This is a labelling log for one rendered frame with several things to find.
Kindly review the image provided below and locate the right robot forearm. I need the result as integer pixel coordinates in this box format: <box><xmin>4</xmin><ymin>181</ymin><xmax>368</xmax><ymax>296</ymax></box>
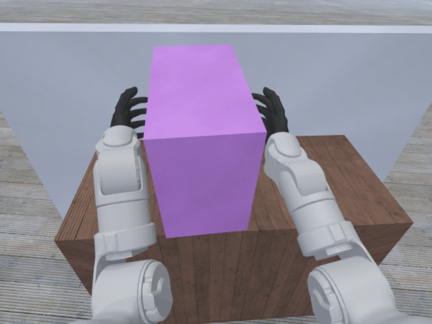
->
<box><xmin>264</xmin><ymin>132</ymin><xmax>396</xmax><ymax>304</ymax></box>

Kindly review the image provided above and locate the right robot hand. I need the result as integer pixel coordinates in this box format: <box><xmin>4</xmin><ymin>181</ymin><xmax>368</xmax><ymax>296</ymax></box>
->
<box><xmin>251</xmin><ymin>87</ymin><xmax>289</xmax><ymax>144</ymax></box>

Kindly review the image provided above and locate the left robot hand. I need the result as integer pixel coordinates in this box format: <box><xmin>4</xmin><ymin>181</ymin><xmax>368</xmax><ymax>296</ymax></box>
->
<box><xmin>110</xmin><ymin>87</ymin><xmax>148</xmax><ymax>139</ymax></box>

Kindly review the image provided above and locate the left robot forearm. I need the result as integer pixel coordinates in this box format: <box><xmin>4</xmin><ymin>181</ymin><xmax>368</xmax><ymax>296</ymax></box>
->
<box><xmin>91</xmin><ymin>126</ymin><xmax>157</xmax><ymax>309</ymax></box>

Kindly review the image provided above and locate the robot right upper arm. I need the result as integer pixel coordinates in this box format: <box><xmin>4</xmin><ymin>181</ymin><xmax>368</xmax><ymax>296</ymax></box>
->
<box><xmin>307</xmin><ymin>255</ymin><xmax>432</xmax><ymax>324</ymax></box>

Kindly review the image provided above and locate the pedestal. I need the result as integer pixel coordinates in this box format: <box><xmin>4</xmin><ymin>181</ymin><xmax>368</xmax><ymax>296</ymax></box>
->
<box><xmin>54</xmin><ymin>135</ymin><xmax>414</xmax><ymax>324</ymax></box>

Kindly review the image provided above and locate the robot left upper arm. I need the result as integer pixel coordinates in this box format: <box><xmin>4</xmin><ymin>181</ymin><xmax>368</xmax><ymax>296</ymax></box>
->
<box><xmin>68</xmin><ymin>259</ymin><xmax>173</xmax><ymax>324</ymax></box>

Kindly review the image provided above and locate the carton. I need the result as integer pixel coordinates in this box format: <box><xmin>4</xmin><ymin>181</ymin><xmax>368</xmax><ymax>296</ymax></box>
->
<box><xmin>143</xmin><ymin>45</ymin><xmax>267</xmax><ymax>238</ymax></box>

